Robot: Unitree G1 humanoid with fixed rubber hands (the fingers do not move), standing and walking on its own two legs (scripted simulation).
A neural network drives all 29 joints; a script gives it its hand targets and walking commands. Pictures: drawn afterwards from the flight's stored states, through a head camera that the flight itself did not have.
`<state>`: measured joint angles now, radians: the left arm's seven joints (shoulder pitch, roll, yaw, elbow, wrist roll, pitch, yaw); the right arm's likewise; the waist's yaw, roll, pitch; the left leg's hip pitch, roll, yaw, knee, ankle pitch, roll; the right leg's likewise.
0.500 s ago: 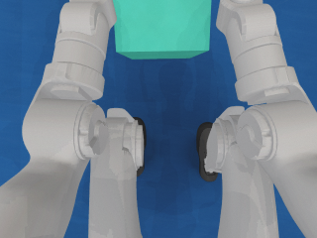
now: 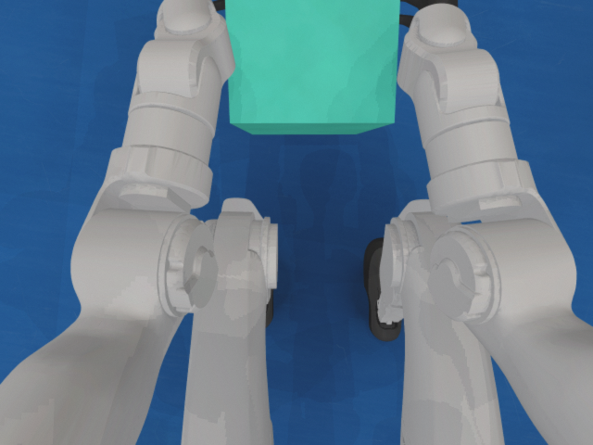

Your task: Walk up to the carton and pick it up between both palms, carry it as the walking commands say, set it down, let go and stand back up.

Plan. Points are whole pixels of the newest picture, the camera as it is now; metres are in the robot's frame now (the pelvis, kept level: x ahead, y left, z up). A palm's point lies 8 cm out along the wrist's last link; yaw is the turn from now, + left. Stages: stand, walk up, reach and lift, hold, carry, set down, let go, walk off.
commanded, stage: reach and lift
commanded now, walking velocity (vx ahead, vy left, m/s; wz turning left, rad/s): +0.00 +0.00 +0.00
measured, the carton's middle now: (307, 9) +0.59 +0.03 -0.16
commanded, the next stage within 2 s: none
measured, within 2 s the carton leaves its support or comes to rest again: neither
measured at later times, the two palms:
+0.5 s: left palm out of the picture +0.52 +0.15 -0.01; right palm (458, 1) +0.52 -0.08 -0.02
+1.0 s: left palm out of the picture +0.50 +0.15 +0.06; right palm out of the picture +0.50 -0.09 +0.06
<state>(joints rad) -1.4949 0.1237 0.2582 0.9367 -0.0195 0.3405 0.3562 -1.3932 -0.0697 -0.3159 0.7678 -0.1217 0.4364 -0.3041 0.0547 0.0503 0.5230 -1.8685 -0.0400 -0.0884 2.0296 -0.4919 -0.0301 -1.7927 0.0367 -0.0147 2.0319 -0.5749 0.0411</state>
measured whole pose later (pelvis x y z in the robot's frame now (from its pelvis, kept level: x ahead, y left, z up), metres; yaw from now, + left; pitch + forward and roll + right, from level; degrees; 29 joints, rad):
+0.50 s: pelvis -0.01 +0.00 +0.05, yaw +1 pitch +15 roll -4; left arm -1.41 0.06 0.29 0.87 0.01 0.38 0.38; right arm -1.31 -0.04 -0.35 0.72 -0.16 0.48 -0.28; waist 0.05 0.06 0.52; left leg -1.66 -0.05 -0.09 1.89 -0.48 -0.03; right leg -1.58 0.04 -0.01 1.88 -0.56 0.04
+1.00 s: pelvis -0.01 +0.00 +0.10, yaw +2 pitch +10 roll -4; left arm -1.32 0.02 0.30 0.84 0.03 0.40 0.40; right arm -1.24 -0.02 -0.35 0.70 -0.17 0.49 -0.27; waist 0.04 0.06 0.52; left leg -1.43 -0.05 -0.10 1.71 -0.45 -0.03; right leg -1.36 0.04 -0.01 1.71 -0.52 0.04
